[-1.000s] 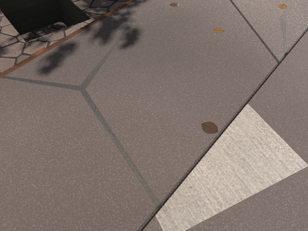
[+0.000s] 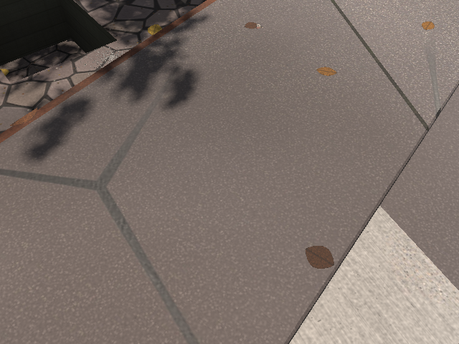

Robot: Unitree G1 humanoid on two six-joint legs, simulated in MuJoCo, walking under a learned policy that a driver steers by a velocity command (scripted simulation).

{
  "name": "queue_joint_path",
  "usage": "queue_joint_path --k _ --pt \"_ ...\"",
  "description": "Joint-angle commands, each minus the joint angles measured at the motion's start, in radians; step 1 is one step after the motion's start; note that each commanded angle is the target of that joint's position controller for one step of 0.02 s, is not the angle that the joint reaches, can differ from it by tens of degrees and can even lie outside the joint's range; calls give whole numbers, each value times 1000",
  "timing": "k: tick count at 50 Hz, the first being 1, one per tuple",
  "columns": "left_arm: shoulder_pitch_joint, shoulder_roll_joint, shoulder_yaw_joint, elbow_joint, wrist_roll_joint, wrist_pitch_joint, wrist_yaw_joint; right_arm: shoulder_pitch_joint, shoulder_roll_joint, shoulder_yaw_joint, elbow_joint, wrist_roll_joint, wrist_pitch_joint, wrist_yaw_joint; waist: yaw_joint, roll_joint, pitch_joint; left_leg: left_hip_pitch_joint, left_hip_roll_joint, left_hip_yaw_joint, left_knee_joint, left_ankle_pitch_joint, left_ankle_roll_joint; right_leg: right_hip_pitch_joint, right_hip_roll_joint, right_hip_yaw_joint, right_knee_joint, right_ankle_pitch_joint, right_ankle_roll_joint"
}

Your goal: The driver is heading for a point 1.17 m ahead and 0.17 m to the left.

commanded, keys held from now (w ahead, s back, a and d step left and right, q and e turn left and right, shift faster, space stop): w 0.92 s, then no key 0.08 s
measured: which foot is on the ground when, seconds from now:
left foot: down 0.00-0.22, up 0.24-0.68, down 0.70-1.00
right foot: up 0.00-0.22, down 0.24-0.72, up 0.74-1.00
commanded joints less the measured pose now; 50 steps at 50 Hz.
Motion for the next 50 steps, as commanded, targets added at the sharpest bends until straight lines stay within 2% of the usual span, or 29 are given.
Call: queue_joint_path --k 1,3,5,8,10,11,12,13,14,15,16,17,18,20,23,28,30,32,34,35,36,37,38,39,40,41,43,46,50 --pt "84 -9 6 -31 8 23 6 -6 -77 -15 -22 -1 -14 -13 57 161 -39 20 237 -214 -231 178 -13 -63 -57 -10 -47 -12 37" --pt "27 1 4 -50 16 30 6 -17 -127 -26 -25 -1 -15 -34 72 192 -7 -76 236 -172 -247 165 -10 -17 -58 -31 -208 40 61" --pt "-18 25 6 -58 22 30 3 -36 -174 -38 -31 3 -15 -46 87 220 -42 -115 216 -125 -215 160 -23 89 -44 -51 -343 147 80" --pt "22 71 25 -29 0 46 -1 -66 -173 -38 -42 5 -14 -48 129 211 -64 -186 234 -116 -96 24 -38 237 -33 -91 -398 200 104" --pt "146 80 47 38 0 54 -5 -47 -127 -22 -39 1 0 -47 175 122 -60 -269 200 -86 130 -71 -58 389 1 -146 -468 133 91" --pt "268 81 58 91 11 50 -17 -46 -83 -7 -43 -13 10 -45 228 -25 -51 -296 126 -19 459 -43 -84 443 24 -154 -559 65 76" --pt "348 77 45 119 30 40 -36 -64 14 20 -64 -22 16 -37 241 -223 -3 -537 56 -19 993 -229 -128 444 -87 64 -553 -40 30" --pt "269 90 6 87 35 20 -52 15 92 41 -92 15 2 -32 117 -307 19 -759 -10 -168 1317 -252 -118 370 -212 456 -658 115 -50" --pt "179 165 27 87 41 -4 -72 140 72 48 -110 88 -15 -13 10 -313 -2 -852 31 -199 1366 -80 -113 310 -392 878 -953 -105 -164" --pt "63 130 12 64 26 -17 -75 91 -22 34 -133 81 -14 -13 -24 -138 70 -896 102 -163 1382 58 -136 243 -395 754 -947 -142 -179" --pt "-2 75 -6 58 33 -22 -75 38 -67 27 -134 45 -7 -20 -9 -33 85 -828 143 -163 1346 158 -159 138 -319 549 -891 -100 -163" --pt "-51 61 -15 56 48 -20 -66 38 -63 28 -133 13 3 -28 -33 -33 45 -751 168 -135 1328 185 -178 59 -246 425 -873 -64 -144" --pt "-62 43 -23 60 48 -19 -56 39 -66 28 -140 10 12 -27 -47 -59 56 -730 186 -124 1270 205 -198 20 -201 334 -879 -12 -147" --pt "21 17 -34 86 56 -27 -28 -3 -51 35 -163 18 22 -22 -23 -70 61 -701 199 -110 1158 248 -224 19 -157 227 -891 192 -157" --pt "163 41 -26 109 51 -26 8 -119 -18 48 -209 7 7 -21 37 -2 11 -729 201 -65 908 314 -246 211 -154 151 -920 455 -153" --pt "273 36 -22 112 37 0 21 -296 35 64 -267 32 -4 11 93 -32 23 -579 122 56 497 329 -227 373 -149 27 -987 640 -132" --pt "277 45 -16 111 34 11 17 -309 24 59 -274 37 -12 26 72 -69 41 -512 92 83 405 285 -196 419 -160 -12 -971 744 -136" --pt "266 62 -7 108 35 17 17 -268 -6 43 -273 31 -18 34 15 -131 -7 -373 47 100 367 225 -156 461 -181 -40 -876 1071 -129" --pt "221 74 1 98 41 26 24 -40 -75 7 -211 33 -14 28 -121 -171 -133 -78 -3 88 278 243 -106 453 -170 -68 -643 1332 -101" --pt "155 77 3 63 46 20 24 166 -148 -22 -146 25 -6 20 -207 -129 -243 242 85 -46 274 296 -67 261 -139 -74 -418 1161 -74" --pt "248 -30 -17 31 41 -5 13 297 -249 -49 -107 -8 3 8 -165 173 -426 634 354 -549 131 51 84 -141 48 -83 -1 588 -11" --pt "199 -20 -11 37 48 -44 -7 313 -225 -38 -86 -6 9 -2 -164 274 -478 657 448 -906 -117 17 113 -287 125 88 224 -48 -19" --pt "129 39 16 3 13 -60 -18 193 -169 -19 -94 0 2 -2 -119 243 -287 502 433 -774 -132 -13 71 -406 77 119 311 -29 -30" --pt "42 49 18 -30 0 -60 -16 106 -113 -3 -102 9 -7 0 -80 148 -157 317 396 -590 -147 43 31 -407 17 64 291 41 -44" --pt "9 40 25 -43 -3 -49 -3 53 -71 7 -92 4 -20 9 -33 75 -81 158 353 -452 -182 123 -4 -360 -26 29 238 105 -52" --pt "31 29 33 -41 5 -29 10 15 -35 16 -84 -6 -31 18 15 80 -61 55 304 -345 -208 185 -41 -278 -60 35 176 152 -62" --pt "71 -1 34 -35 4 4 20 41 -24 16 -52 -10 -39 24 44 122 -39 -13 261 -244 -254 228 -45 -220 -67 27 137 162 -74" --pt "-17 23 42 -69 20 13 21 108 -81 6 -17 -3 -38 3 49 103 9 5 236 -170 -301 275 -34 -322 -83 0 6 276 -49" --pt "-166 3 33 -119 36 7 12 162 -105 10 -7 -15 -19 -24 19 89 6 32 215 -69 -242 702 -64 -287 -50 -42 -293 430 3"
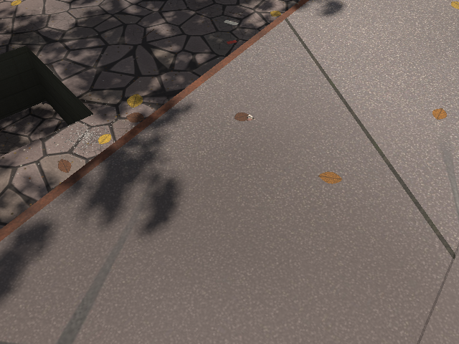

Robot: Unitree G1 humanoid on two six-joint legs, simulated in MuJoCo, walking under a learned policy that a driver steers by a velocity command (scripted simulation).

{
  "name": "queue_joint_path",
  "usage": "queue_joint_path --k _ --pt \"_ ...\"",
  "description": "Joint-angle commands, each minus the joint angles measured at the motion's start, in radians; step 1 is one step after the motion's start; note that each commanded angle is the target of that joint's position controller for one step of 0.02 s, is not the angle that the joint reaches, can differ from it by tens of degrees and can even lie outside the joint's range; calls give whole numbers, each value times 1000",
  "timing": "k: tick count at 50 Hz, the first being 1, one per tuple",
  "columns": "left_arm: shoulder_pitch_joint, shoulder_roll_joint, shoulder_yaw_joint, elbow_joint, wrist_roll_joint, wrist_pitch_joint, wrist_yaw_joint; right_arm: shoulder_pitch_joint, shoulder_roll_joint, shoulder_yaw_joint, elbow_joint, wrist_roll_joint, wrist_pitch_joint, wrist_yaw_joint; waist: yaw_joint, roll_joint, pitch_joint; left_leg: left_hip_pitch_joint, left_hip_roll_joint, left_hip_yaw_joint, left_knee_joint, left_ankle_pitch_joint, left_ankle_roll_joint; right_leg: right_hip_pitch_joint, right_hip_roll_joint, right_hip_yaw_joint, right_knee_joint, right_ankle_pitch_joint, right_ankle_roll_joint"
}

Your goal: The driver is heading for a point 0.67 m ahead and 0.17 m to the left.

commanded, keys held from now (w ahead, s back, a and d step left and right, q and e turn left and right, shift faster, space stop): no key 0.74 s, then w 0.18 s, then w+q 0.08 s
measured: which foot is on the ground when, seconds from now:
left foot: down 0.00-0.22, up 0.24-0.46, down 0.48-0.98, up 1.00-1.00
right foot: up 0.00-0.18, down 0.20-1.00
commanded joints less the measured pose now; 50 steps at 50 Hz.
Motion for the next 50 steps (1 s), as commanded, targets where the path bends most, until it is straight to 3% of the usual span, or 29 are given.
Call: queue_joint_path --k 1,3,7,9,10,11,12,13,14,16,17,20,22,24,25,26,28,32,37,38,39,41,42,43,45,46,48,49,50 --pt "-10 -4 -8 -37 7 -4 -7 -58 -134 -17 -66 0 -9 -20 47 75 47 -110 221 -95 -103 498 114 127 34 -38 -215 126 29" --pt "-66 -4 -13 -47 5 0 -12 -20 -157 -23 -51 9 -1 -25 21 84 28 -46 227 -84 -72 524 102 165 63 -53 -312 151 37" --pt "-114 29 -12 -65 8 1 -27 -6 -151 -25 -26 17 21 -31 7 120 16 86 270 -120 41 567 95 200 90 -36 -436 88 13" --pt "-28 69 3 -39 16 -11 -29 -46 -158 -31 -27 28 29 -35 63 115 -22 119 253 -129 158 581 62 323 117 -49 -565 126 -24" --pt "41 123 21 -13 26 -19 -23 -16 -153 -30 -25 21 27 -35 74 73 -74 95 196 -111 266 558 26 468 100 -34 -601 380 -50" --pt "140 190 33 3 45 -20 -15 20 -121 -17 -40 -3 15 -34 73 -17 -204 -71 135 -78 461 281 -19 747 -51 97 -478 846 -121" --pt "185 142 17 23 47 -7 -12 154 -8 19 -1 2 11 -25 51 -207 -352 -282 50 -88 705 -279 -79 990 -251 304 -456 992 -315" --pt "192 52 -7 21 28 1 -19 123 -69 5 10 19 21 -22 72 -165 -373 -319 53 -168 816 -531 -102 953 -254 362 -506 870 -339" --pt "129 51 -12 12 17 3 -23 42 -124 -12 -14 33 34 -24 68 -109 -285 -363 83 -194 857 -526 -105 848 -214 315 -549 654 -297" --pt "-7 59 -15 -14 22 8 -17 -59 -113 -21 -28 27 71 -45 30 -14 -130 -354 134 -181 775 -441 -117 594 -157 244 -641 311 -228" --pt "-55 62 -15 -23 28 14 -12 -59 -102 -22 -27 22 87 -54 2 -36 -99 -286 148 -175 684 -398 -122 491 -122 205 -680 187 -195" --pt "-72 68 -8 -20 37 34 -5 -28 -61 -15 3 16 108 -69 -9 -94 -91 -121 110 -115 476 -255 -122 366 -59 131 -727 -15 -175" --pt "-76 67 -8 -13 17 42 -1 -10 -60 -16 25 8 114 -66 -27 -93 -92 -22 93 -87 325 -72 -101 324 -34 103 -733 -225 -146" --pt "-28 45 -13 17 7 48 1 -44 -88 -20 16 -17 118 -60 -16 -68 -39 9 114 -106 227 -19 -62 274 5 88 -745 -468 -64" --pt "-12 46 -13 27 13 50 2 -67 -118 -22 -2 -18 117 -63 3 -38 12 -32 163 -155 160 -95 -33 266 31 71 -716 -497 -25" --pt "11 42 -7 24 12 55 8 -93 -169 -34 7 1 111 -64 45 78 55 -182 162 -161 137 -285 -8 350 96 0 -688 -412 6" --pt "16 39 -6 36 19 56 20 -135 -109 -22 12 3 86 -62 54 133 70 -307 156 -173 58 -356 -31 507 112 -27 -598 -247 15" --pt "48 35 -3 66 19 56 19 -129 -97 -19 28 10 56 -57 53 96 51 -244 145 -159 85 -197 -56 531 107 -31 -562 -117 -9" --pt "48 36 0 86 11 57 14 -94 -99 -17 44 13 55 -55 38 59 16 -172 134 -144 127 -33 -48 551 100 -33 -534 21 -8" --pt "67 27 -2 100 10 59 14 -66 -95 -16 57 14 57 -55 34 61 -10 -155 130 -140 116 -117 -42 562 116 -52 -521 -62 -9" --pt "70 28 0 107 4 63 14 -53 -110 -22 63 21 62 -55 31 77 8 -162 132 -153 101 -248 -22 537 141 -78 -488 -199 -10" --pt "44 33 4 101 -1 57 12 -33 -153 -37 56 32 63 -56 12 128 86 -154 202 -265 32 -501 48 391 177 -119 -393 -401 -10" --pt "13 24 3 88 -5 44 7 -6 -174 -45 56 38 56 -56 -4 164 128 -116 276 -370 -23 -564 91 298 181 -130 -328 -381 -13" --pt "-4 15 1 78 -11 28 0 -1 -195 -53 57 42 45 -56 -6 196 167 -86 350 -465 -51 -558 132 231 159 -114 -278 -339 -26" --pt "-8 12 2 70 -17 0 -15 -11 -173 -53 54 42 23 -53 9 199 186 -43 394 -492 -30 -395 150 188 116 -82 -261 -334 -51" --pt "18 11 3 77 -21 -10 -21 -35 -163 -52 46 45 18 -48 33 192 175 -47 376 -449 0 -312 133 238 115 -90 -323 -336 -60" --pt "184 39 24 141 -26 -19 -19 -118 -151 -47 17 52 20 -37 122 150 126 -212 266 -327 108 -151 68 581 150 -101 -497 -221 -63" --pt "316 111 50 171 -17 -22 -11 -177 -129 -40 -15 53 15 -34 178 25 88 -353 168 -212 340 -1 11 755 41 74 -587 -242 -98" --pt "449 223 79 194 -12 -23 -14 -170 -59 -25 -51 48 -1 -36 200 -262 4 -562 35 -73 696 -162 -55 953 -183 448 -735 -275 -212"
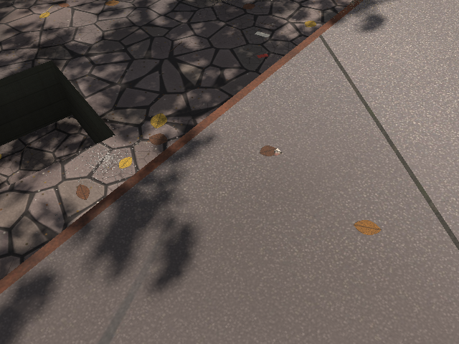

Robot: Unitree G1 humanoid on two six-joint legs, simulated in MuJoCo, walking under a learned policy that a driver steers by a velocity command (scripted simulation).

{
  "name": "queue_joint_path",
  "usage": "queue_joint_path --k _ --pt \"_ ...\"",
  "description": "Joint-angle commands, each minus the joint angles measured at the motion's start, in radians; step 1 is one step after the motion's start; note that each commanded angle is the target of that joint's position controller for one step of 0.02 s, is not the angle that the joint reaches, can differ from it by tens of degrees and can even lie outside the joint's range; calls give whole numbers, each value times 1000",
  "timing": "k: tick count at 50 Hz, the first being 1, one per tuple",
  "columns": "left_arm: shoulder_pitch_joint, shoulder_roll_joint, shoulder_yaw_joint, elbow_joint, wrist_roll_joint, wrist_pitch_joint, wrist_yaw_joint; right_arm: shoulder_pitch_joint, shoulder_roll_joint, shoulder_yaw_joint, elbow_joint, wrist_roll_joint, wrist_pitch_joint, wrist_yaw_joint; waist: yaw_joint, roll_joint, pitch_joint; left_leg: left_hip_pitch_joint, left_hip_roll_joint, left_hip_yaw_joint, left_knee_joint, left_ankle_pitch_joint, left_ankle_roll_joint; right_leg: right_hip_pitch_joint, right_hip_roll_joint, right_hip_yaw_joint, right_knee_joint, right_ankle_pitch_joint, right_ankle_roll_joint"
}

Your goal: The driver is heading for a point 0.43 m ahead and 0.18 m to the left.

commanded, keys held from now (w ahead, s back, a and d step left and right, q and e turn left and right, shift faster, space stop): w+q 0.48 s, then no key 0.52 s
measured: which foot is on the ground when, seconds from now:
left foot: up 0.00-0.46, down 0.48-1.00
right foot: down 0.00-0.48, up 0.50-0.94, down 0.96-1.00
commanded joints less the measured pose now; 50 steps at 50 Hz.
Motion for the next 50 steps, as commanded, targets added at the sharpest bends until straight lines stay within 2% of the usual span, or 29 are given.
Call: queue_joint_path --k 1,2,3,4,6,9,12,17,18,20,22,23,24,25,26,27,28,29,30,32,34,36,40,43,46,47,48,49,50 --pt "356 170 37 56 24 -25 0 -174 -80 -11 -134 4 -47 2 158 -276 -31 -618 -85 -76 538 -107 38 494 -439 738 -377 11 -230" --pt "273 107 14 33 26 -33 2 -152 -91 -19 -126 23 -51 10 104 -180 24 -667 -38 -139 630 -52 72 455 -431 618 -354 57 -196" --pt "201 83 3 8 23 -36 -2 -140 -80 -19 -115 27 -51 15 72 -135 32 -659 -2 -141 624 47 95 411 -381 486 -364 64 -151" --pt "157 77 -2 -2 20 -37 -7 -148 -72 -23 -112 25 -47 15 54 -113 66 -660 21 -138 569 128 105 372 -346 377 -385 111 -115" --pt "145 44 -17 -2 31 -29 -7 -148 -67 -33 -110 14 -29 23 37 -139 64 -589 45 -95 490 216 102 316 -275 198 -394 263 -61" --pt "178 87 -11 6 44 -24 9 -206 -24 -26 -145 4 -6 39 38 -103 78 -619 50 -61 421 288 67 285 -277 110 -430 355 -78" --pt "161 119 -5 -9 46 -21 25 -316 -11 -12 -207 -3 -4 47 46 -93 113 -609 50 -22 224 393 46 237 -269 24 -470 351 -73" --pt "221 138 8 -3 23 -12 34 -460 -15 1 -288 -6 -1 76 72 -87 146 -567 32 75 42 434 76 309 -298 -88 -454 426 -64" --pt "220 144 11 -5 19 -8 33 -470 -20 0 -300 -4 -1 82 64 -93 145 -547 21 91 18 411 91 335 -305 -107 -426 503 -57" --pt "196 172 21 -20 14 -1 36 -444 -53 -16 -316 -5 1 93 20 -135 95 -434 -35 146 8 337 128 375 -315 -141 -314 841 -42" --pt "158 208 30 -43 11 13 40 -264 -128 -54 -290 -3 7 93 -87 -179 -17 -195 -112 182 4 268 171 363 -309 -155 -50 1102 -21" --pt "132 214 30 -61 8 15 39 -102 -188 -89 -251 -5 13 83 -172 -154 -103 56 -140 153 -58 314 207 248 -272 -161 178 1027 8" --pt "140 162 15 -90 32 6 35 18 -272 -117 -226 -5 22 60 -183 14 -191 342 41 -151 -86 261 269 -39 -201 -154 534 458 51" --pt "220 36 -21 -142 20 -32 16 -38 -328 -110 -268 -20 12 58 -55 198 -341 571 305 -781 -292 204 480 -373 28 24 896 -292 100" --pt "100 119 -5 -161 -20 -71 3 -27 -247 -84 -265 -36 7 58 -113 67 -344 523 306 -757 -386 318 432 -446 -12 191 957 -260 75" --pt "79 132 1 -164 -41 -75 5 -89 -184 -67 -262 -38 -6 58 -77 37 -218 383 275 -539 -349 514 377 -460 -68 174 913 -185 53" --pt "81 140 7 -149 -24 -67 20 -183 -142 -52 -283 -28 -19 64 -22 -70 -126 193 222 -375 -338 695 329 -395 -121 163 828 -123 57" --pt "82 160 24 -138 -5 -50 32 -239 -97 -40 -290 -25 -26 62 13 -70 -96 72 180 -263 -342 756 296 -331 -155 156 752 -100 57" --pt "98 163 31 -137 0 -30 38 -256 -91 -35 -293 -35 -30 60 36 -49 -80 -21 156 -209 -361 798 282 -259 -168 158 718 -87 56" --pt "103 127 31 -146 13 1 47 -231 -116 -37 -276 -40 -40 56 55 -36 -66 -98 131 -150 -381 918 277 -218 -162 144 632 -53 69" --pt "73 111 29 -163 24 15 50 -198 -140 -40 -258 -47 -41 41 56 -19 -69 -95 112 -99 -382 1027 265 -244 -148 132 533 28 85" --pt "27 104 26 -178 27 24 49 -188 -139 -39 -253 -44 -30 25 49 8 -85 -52 98 -64 -373 1055 231 -277 -147 132 421 120 97" --pt "-77 91 16 -199 20 31 37 -162 -136 -34 -236 -39 -10 6 4 26 -96 11 79 -34 -355 987 157 -241 -129 128 173 269 93" --pt "-129 99 14 -207 15 34 29 -146 -137 -30 -217 -46 1 3 -19 33 -76 41 95 -58 -339 918 159 -207 -109 123 77 258 92" --pt "-126 110 15 -207 19 29 24 -146 -125 -24 -201 -44 8 2 -2 47 -59 70 116 -104 -268 883 175 -166 -91 123 -10 157 68" --pt "-91 109 15 -195 24 24 22 -154 -114 -19 -199 -37 11 1 28 34 -62 63 101 -104 -224 851 159 -99 -85 117 -106 230 48" --pt "-45 141 22 -179 34 17 22 -123 -108 -16 -194 -38 8 2 42 -13 -87 30 57 -94 -174 783 120 31 -113 154 -176 520 20" --pt "-16 202 33 -167 43 18 25 -49 -103 -17 -194 -55 -3 5 -15 -91 -143 -60 -14 -73 -116 634 78 191 -190 214 -104 802 -27" --pt "10 162 24 -148 40 30 26 25 -86 -17 -168 -48 -3 -1 -29 -187 -209 -160 -50 -52 -69 402 19 305 -263 276 -50 831 -127"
